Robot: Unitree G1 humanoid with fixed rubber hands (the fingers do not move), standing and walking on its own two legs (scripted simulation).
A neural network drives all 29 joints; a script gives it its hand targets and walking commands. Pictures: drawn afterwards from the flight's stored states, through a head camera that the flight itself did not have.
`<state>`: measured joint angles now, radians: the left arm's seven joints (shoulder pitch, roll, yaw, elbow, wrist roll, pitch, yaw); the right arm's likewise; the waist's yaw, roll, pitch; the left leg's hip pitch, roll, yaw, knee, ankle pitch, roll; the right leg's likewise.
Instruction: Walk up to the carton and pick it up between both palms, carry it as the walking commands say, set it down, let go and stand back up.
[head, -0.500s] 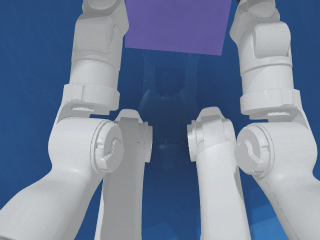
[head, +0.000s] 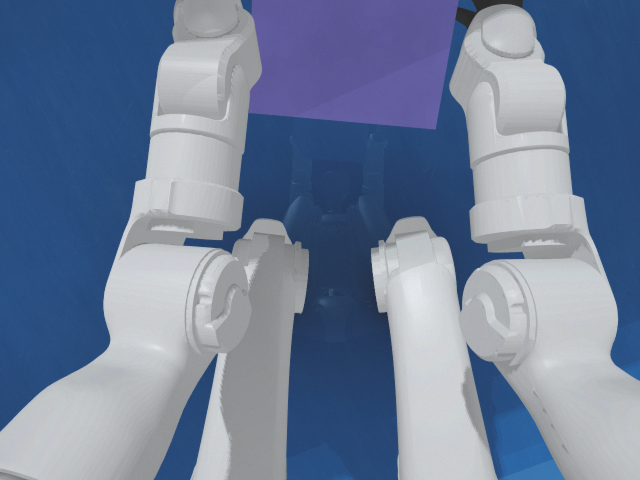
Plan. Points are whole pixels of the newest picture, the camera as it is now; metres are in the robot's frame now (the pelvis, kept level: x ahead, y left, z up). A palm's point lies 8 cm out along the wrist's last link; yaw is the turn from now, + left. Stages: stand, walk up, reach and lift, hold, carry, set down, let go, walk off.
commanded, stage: reach and lift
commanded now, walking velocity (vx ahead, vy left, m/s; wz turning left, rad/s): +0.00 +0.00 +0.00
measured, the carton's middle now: (342, 21) +0.56 -0.01 -0.19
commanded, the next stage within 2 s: none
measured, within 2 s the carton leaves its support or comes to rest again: neither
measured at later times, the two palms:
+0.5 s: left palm out of the picture +0.53 +0.11 -0.03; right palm (525, 7) +0.51 -0.13 -0.05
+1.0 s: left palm out of the picture +0.51 +0.11 +0.05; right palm out of the picture +0.49 -0.13 +0.02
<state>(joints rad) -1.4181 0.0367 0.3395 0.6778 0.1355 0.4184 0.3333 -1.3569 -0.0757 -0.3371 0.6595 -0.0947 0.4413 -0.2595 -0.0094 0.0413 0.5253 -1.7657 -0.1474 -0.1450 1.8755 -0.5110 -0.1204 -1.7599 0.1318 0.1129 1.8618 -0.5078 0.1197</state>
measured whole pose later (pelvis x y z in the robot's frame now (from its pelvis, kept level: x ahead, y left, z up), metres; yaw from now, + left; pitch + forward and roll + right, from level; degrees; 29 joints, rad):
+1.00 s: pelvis -0.01 +0.00 +0.10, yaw +0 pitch +14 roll -1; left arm -1.27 -0.02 0.33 0.66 0.15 0.44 0.33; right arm -1.19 -0.03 -0.33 0.63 -0.10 0.46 -0.27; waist -0.01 0.03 0.52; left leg -1.34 -0.12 -0.16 1.54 -0.44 -0.10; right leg -1.33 0.12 0.13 1.52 -0.43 0.10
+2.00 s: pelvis +0.02 +0.00 +0.22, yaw +0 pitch +2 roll +0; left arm -0.98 -0.10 0.31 0.62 0.17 0.39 0.31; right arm -0.90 0.06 -0.30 0.60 -0.12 0.40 -0.27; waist -0.01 0.03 0.52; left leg -0.73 -0.09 -0.16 1.00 -0.30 -0.06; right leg -0.72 0.08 0.16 0.98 -0.29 0.08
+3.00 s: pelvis +0.13 +0.00 +0.29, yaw +1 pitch -7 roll -1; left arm -0.48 -0.23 0.29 0.61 0.31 0.65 0.25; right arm -0.40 0.19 -0.25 0.58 -0.24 0.69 -0.22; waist -0.01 0.03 -0.05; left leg -0.13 -0.04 -0.17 0.54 -0.28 -0.02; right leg -0.12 0.03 0.14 0.51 -0.27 0.03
